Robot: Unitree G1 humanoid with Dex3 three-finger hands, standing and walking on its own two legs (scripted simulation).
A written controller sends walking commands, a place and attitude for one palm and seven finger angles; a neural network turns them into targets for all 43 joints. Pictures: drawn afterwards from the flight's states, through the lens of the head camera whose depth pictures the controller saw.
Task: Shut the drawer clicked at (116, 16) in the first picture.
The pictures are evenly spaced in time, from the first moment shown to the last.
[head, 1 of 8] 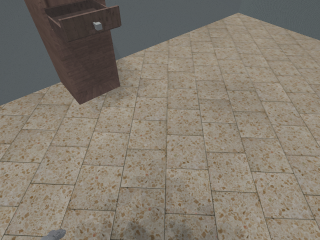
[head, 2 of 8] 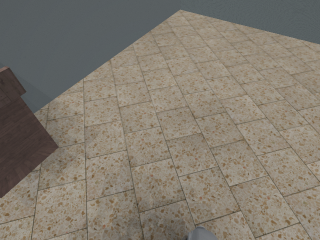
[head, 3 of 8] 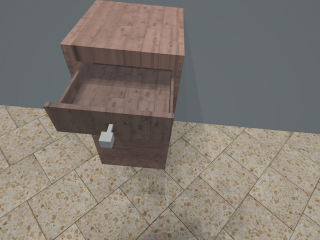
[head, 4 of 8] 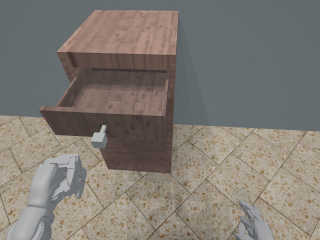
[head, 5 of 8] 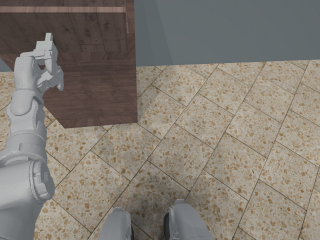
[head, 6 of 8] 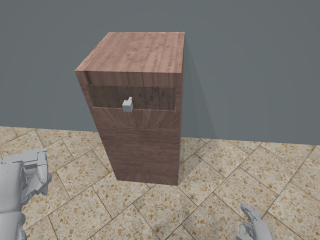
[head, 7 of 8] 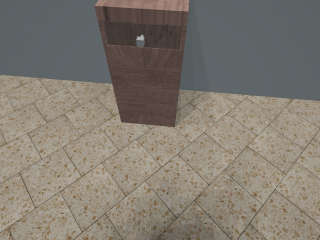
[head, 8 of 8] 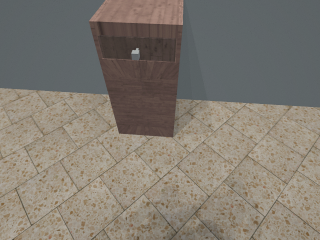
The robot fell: no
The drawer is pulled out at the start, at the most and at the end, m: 0.24 0.24 0.00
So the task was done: yes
